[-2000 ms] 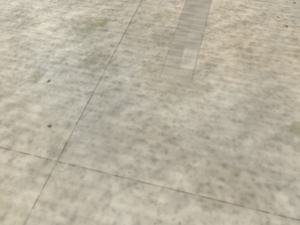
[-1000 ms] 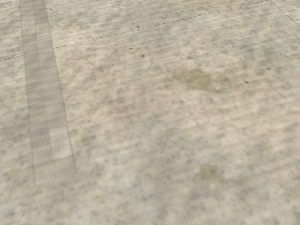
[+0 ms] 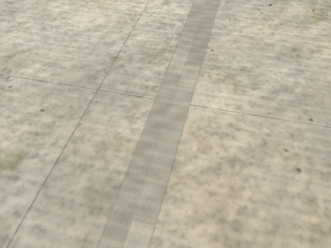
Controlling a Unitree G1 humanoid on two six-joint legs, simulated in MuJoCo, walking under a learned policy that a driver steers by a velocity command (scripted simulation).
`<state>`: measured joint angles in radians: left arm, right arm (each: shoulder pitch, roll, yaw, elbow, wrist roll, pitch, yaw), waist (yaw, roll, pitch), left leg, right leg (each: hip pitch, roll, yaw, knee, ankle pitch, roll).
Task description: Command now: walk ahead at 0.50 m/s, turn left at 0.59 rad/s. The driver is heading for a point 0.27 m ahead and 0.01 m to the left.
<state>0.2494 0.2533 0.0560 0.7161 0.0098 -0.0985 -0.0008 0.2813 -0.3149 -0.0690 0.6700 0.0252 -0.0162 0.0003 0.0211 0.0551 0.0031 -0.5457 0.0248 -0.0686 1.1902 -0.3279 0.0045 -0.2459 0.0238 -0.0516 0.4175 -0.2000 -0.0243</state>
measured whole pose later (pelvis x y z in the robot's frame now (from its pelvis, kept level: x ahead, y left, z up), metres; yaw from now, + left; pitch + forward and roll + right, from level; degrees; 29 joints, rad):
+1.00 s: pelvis +0.25 +0.03 -0.01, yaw +8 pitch -1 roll +0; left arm 0.20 0.21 0.01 0.95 0.01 -0.02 0.03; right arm 0.18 -0.22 -0.05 0.91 -0.01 0.01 -0.02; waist 0.00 0.00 0.03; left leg -0.26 -0.01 -0.02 0.51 -0.23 0.00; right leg -0.20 -0.02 0.00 0.53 -0.31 0.01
